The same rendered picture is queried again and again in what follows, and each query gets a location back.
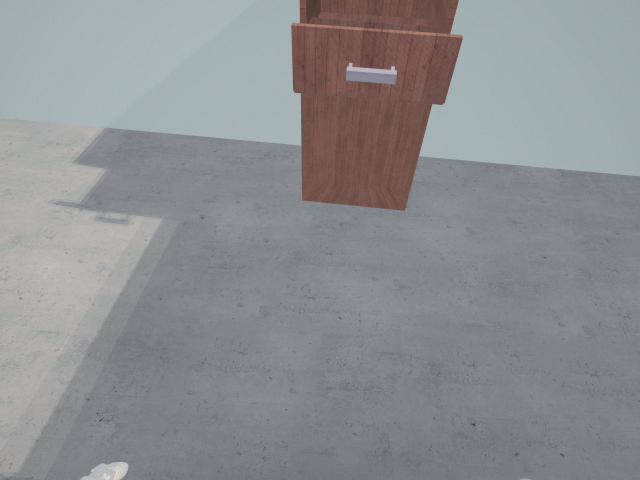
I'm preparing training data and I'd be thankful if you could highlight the drawer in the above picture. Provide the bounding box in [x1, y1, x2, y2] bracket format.
[291, 17, 463, 105]

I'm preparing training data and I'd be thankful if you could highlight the cabinet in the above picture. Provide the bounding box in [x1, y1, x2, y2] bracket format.
[300, 0, 459, 211]

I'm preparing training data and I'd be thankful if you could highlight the handle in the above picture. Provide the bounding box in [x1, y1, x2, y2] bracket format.
[346, 63, 397, 84]

